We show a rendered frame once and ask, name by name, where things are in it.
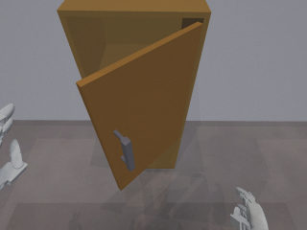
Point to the left robot hand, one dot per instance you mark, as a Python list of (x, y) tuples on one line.
[(12, 170)]

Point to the cupboard door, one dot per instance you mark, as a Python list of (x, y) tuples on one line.
[(143, 96)]

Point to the handle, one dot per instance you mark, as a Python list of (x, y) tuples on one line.
[(126, 145)]

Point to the right robot hand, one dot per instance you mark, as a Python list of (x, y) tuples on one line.
[(252, 217)]

